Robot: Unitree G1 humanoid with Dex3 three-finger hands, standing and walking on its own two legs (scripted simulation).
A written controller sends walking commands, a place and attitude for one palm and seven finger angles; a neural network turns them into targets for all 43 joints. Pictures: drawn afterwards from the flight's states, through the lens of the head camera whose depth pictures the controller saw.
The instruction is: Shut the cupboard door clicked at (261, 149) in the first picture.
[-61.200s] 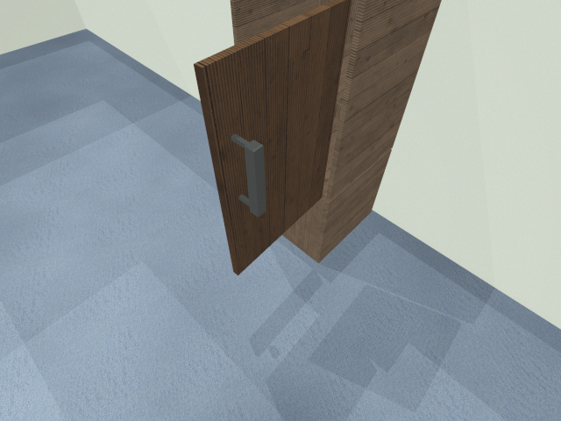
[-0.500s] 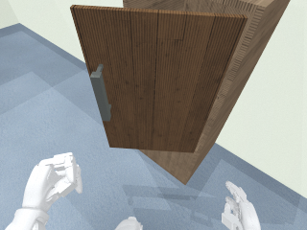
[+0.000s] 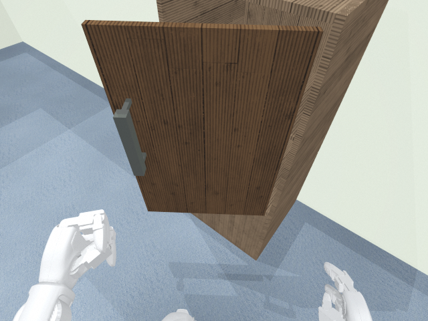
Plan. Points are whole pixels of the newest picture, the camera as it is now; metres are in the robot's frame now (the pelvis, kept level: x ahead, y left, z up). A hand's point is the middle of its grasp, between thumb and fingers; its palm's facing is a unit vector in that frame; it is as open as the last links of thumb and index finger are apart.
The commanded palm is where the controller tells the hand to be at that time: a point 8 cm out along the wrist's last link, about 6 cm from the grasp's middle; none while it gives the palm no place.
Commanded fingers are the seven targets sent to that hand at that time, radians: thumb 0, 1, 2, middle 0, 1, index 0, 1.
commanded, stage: raise the hand and make a fist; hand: left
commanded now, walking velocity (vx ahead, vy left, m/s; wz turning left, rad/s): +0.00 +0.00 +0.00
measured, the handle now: (134, 139) +0.47 +0.21 +0.08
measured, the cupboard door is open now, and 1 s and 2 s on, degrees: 36 36 33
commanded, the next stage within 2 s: bring the fist close to the handle in 0.06 s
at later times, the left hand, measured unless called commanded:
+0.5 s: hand (118, 221) +0.27 +0.18 +0.08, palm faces +0.00 -1.00 -0.03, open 3.1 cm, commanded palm +0.25 +0.23 +0.08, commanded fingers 0.00 0.90 0.90 -1.30 -1.50 -1.30 -1.50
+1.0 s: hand (137, 183) +0.34 +0.17 +0.08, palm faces +0.01 -1.00 -0.03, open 3.1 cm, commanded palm +0.32 +0.22 +0.08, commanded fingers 0.00 0.90 0.90 -1.30 -1.50 -1.30 -1.50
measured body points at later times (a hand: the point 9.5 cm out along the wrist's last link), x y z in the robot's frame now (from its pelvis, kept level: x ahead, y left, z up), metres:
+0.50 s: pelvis +0.00 +0.00 +0.00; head +0.03 +0.00 +0.45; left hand +0.26 +0.24 +0.08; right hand +0.18 -0.24 -0.07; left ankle +0.05 +0.11 -0.68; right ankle -0.01 -0.12 -0.68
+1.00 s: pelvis +0.00 +0.00 +0.00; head +0.04 +0.00 +0.45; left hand +0.34 +0.22 +0.08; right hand +0.14 -0.24 -0.09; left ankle +0.05 +0.11 -0.68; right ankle -0.01 -0.12 -0.68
